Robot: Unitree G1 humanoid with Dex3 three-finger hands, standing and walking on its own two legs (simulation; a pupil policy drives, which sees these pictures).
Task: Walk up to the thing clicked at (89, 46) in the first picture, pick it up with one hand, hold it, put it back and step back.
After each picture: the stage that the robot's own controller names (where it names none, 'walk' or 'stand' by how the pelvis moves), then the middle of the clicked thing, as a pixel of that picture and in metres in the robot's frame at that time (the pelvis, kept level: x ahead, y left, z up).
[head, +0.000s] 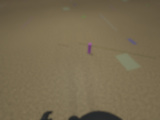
stand; (89, 48) +1.49 +0.05 -0.66
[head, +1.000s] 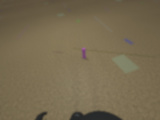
walk; (83, 53) +1.35 +0.25 -0.64
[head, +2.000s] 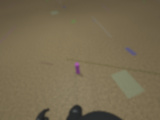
walk; (77, 68) +0.86 +0.28 -0.64
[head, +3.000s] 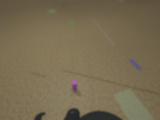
walk; (74, 86) +0.52 +0.20 -0.63
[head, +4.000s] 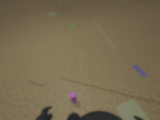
stand; (73, 97) +0.37 +0.21 -0.65
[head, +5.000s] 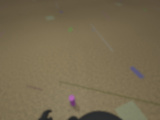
stand; (72, 101) +0.36 +0.22 -0.65
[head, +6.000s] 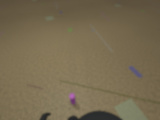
stand; (72, 99) +0.39 +0.21 -0.66
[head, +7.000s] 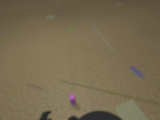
stand; (72, 99) +0.37 +0.21 -0.66
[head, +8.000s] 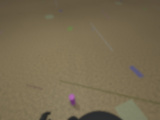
go down; (72, 100) +0.36 +0.21 -0.66
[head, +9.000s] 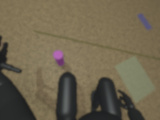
go down; (59, 59) +0.44 +0.26 -0.29
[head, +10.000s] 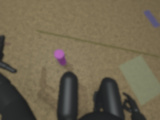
approach; (61, 58) +0.43 +0.27 -0.26
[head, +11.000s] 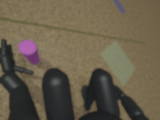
close in; (31, 54) +0.40 +0.32 -0.16
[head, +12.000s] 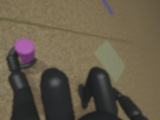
close; (27, 55) +0.40 +0.32 -0.15
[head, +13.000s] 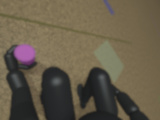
lift; (27, 57) +0.36 +0.31 -0.15
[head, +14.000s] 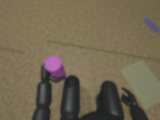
lift; (58, 71) +0.31 +0.23 +0.00
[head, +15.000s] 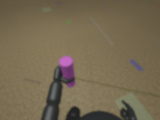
hold; (68, 74) +0.32 +0.16 +0.06
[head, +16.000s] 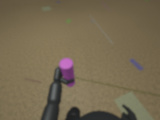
hold; (68, 74) +0.32 +0.16 +0.04
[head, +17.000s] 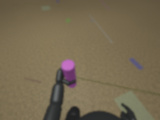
crouch; (70, 76) +0.32 +0.15 +0.03
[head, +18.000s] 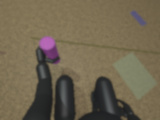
crouch; (52, 53) +0.44 +0.24 -0.05
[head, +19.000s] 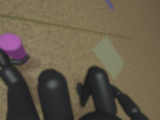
lower; (17, 52) +0.41 +0.33 -0.15
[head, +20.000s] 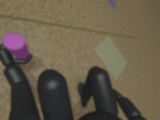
lower; (21, 52) +0.40 +0.33 -0.15
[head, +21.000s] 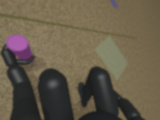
lower; (24, 52) +0.40 +0.32 -0.15
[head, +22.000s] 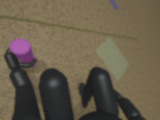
lower; (26, 56) +0.39 +0.32 -0.16
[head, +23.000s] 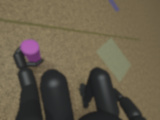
open; (33, 55) +0.40 +0.29 -0.14
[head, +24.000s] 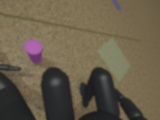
stand; (35, 54) +0.40 +0.29 -0.16
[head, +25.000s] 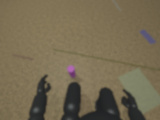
walk; (72, 72) +0.43 +0.21 -0.41
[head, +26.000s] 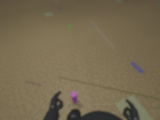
stand; (74, 97) +0.38 +0.18 -0.60
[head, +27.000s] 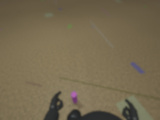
stand; (74, 97) +0.38 +0.18 -0.60
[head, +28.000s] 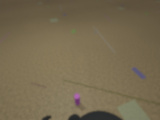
stand; (77, 99) +0.40 +0.16 -0.65
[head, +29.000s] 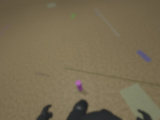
walk; (79, 86) +0.45 +0.20 -0.63
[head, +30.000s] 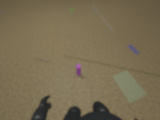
walk; (78, 70) +0.70 +0.15 -0.63
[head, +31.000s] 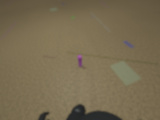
stand; (80, 61) +1.00 +0.26 -0.64
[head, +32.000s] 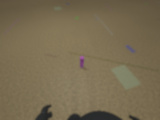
stand; (81, 62) +1.01 +0.18 -0.65
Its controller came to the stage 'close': yes
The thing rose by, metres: 0.68
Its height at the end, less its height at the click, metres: +0.00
